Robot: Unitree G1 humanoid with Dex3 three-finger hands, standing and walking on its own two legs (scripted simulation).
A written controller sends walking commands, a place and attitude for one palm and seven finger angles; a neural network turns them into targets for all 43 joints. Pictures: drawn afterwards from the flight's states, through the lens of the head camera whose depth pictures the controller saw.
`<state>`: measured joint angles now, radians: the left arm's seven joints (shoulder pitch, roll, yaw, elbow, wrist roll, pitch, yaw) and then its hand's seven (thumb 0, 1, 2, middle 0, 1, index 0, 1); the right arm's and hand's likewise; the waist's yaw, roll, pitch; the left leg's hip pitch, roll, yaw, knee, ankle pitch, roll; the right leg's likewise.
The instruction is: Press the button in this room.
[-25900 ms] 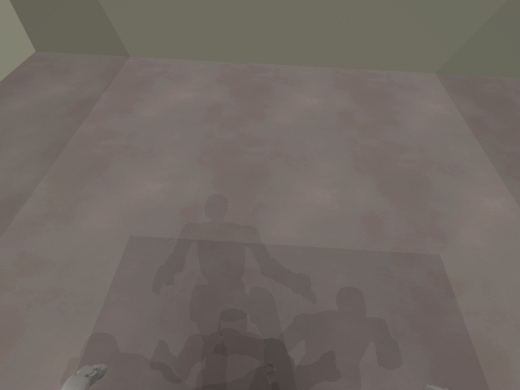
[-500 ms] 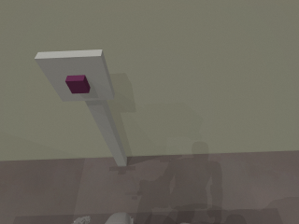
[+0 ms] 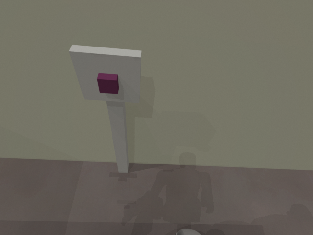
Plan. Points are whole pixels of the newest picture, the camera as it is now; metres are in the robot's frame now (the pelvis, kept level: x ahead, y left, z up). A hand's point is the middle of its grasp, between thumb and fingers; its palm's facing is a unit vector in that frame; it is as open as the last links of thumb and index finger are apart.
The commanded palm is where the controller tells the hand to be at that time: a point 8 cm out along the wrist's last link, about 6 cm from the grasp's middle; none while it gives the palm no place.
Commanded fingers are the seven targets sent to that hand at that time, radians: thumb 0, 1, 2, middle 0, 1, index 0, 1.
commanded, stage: come to a stop and stand still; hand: left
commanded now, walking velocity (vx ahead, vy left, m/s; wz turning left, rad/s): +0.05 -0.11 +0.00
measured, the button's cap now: (108, 82) +0.50 +0.19 +0.07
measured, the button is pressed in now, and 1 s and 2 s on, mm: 0 0 0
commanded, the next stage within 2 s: look again from close up in 1.16 s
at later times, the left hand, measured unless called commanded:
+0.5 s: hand out of the picture -0.02 +0.10 -0.16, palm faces +0.01 -0.97 -0.25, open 7.2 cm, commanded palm none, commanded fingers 0.00 0.90 0.90 -0.20 -0.30 -0.20 -0.30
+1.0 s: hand out of the picture -0.13 +0.07 -0.18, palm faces +0.05 -0.99 -0.15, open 7.3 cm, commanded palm none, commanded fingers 0.00 0.90 0.90 -0.20 -0.30 -0.20 -0.30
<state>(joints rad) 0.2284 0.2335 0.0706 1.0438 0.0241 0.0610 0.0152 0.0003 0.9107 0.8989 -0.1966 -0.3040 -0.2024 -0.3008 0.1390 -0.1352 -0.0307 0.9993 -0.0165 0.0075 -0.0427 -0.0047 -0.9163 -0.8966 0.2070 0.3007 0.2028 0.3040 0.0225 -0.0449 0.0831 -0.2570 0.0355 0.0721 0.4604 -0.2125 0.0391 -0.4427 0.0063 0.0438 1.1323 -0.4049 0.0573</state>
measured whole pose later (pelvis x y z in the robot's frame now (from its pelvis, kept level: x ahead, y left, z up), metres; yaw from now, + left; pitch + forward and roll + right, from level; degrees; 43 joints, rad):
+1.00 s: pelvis -0.09 -0.08 +0.00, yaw +0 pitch -2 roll +0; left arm 0.34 0.10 0.00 1.16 0.02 0.00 0.03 0.00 0.91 0.90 -0.20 -0.30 -0.20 -0.30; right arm 0.28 -0.12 -0.02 1.15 -0.01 0.00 -0.04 0.00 -0.91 -0.90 0.20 0.30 0.20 0.30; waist 0.01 0.01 0.04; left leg -0.16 0.04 0.05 0.40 -0.20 -0.03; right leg -0.17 0.01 -0.09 0.40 -0.19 -0.04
